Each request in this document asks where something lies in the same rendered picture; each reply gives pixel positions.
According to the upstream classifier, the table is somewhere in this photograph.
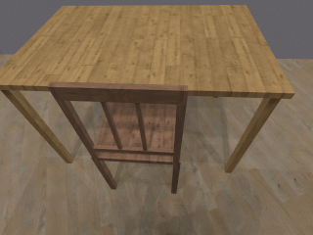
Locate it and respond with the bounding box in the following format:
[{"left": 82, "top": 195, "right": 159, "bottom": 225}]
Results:
[{"left": 0, "top": 5, "right": 295, "bottom": 173}]

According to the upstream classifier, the chair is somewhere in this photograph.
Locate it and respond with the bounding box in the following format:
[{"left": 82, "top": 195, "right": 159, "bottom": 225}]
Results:
[{"left": 47, "top": 81, "right": 189, "bottom": 194}]

